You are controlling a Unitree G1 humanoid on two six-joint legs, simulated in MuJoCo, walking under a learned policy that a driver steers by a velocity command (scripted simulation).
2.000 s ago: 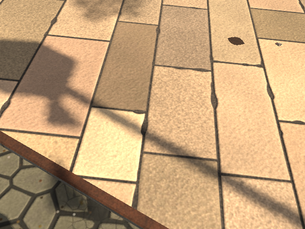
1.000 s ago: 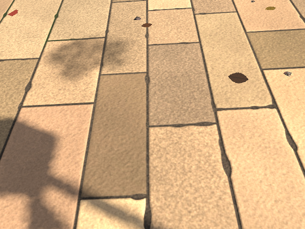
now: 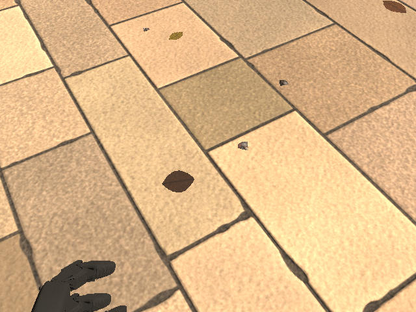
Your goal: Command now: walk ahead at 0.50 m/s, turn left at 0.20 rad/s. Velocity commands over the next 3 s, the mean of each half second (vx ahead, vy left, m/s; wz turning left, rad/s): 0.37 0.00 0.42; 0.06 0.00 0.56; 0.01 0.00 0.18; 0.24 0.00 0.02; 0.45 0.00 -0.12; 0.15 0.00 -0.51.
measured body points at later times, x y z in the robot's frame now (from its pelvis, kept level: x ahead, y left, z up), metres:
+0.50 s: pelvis +0.24 +0.00 -0.01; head +0.28 +0.02 +0.44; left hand +0.24 +0.30 -0.13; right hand +0.50 -0.19 -0.09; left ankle +0.34 +0.13 -0.72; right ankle +0.18 -0.13 -0.74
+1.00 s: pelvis +0.33 +0.00 -0.01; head +0.36 +0.01 +0.44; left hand +0.31 +0.32 -0.11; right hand +0.62 -0.15 -0.10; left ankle +0.34 +0.13 -0.74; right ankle +0.42 -0.09 -0.74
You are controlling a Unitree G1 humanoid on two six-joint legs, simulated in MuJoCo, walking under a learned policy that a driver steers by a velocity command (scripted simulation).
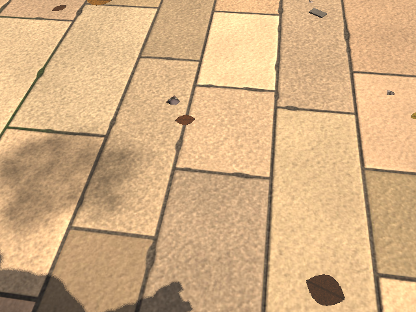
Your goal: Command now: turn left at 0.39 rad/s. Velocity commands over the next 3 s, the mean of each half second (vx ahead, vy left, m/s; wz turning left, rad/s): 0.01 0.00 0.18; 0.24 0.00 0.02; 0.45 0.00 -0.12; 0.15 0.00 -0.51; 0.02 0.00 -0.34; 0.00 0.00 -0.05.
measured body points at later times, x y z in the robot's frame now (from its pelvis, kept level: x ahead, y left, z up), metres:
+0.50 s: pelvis +0.00 +0.01 +0.01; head +0.01 +0.02 +0.46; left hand +0.10 +0.28 -0.11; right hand +0.15 -0.23 -0.10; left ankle -0.03 +0.13 -0.73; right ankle +0.02 -0.13 -0.73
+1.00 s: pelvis +0.10 -0.02 +0.02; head +0.11 -0.04 +0.47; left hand +0.08 +0.25 -0.10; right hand +0.25 -0.28 -0.10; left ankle +0.11 +0.14 -0.65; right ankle +0.04 -0.11 -0.73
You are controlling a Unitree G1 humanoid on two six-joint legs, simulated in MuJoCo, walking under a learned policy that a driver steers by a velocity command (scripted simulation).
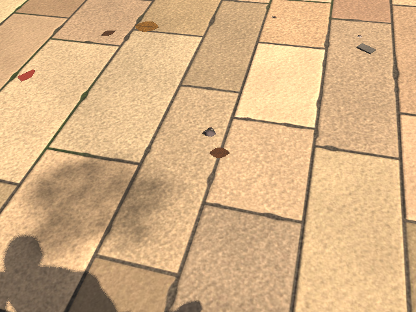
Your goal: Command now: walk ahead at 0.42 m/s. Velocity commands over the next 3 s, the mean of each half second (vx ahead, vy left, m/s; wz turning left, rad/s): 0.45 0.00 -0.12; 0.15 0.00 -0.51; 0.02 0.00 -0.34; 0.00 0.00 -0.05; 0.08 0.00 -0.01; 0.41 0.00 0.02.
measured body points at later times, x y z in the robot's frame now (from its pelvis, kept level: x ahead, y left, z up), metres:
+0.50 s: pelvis +0.27 +0.05 -0.01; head +0.30 +0.06 +0.44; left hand +0.38 +0.33 -0.13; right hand +0.35 -0.22 -0.12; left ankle +0.31 +0.14 -0.75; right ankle +0.26 -0.10 -0.66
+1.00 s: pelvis +0.43 +0.00 -0.01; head +0.48 -0.04 +0.43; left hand +0.66 +0.22 -0.10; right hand +0.50 -0.32 -0.13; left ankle +0.48 +0.16 -0.68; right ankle +0.48 -0.10 -0.75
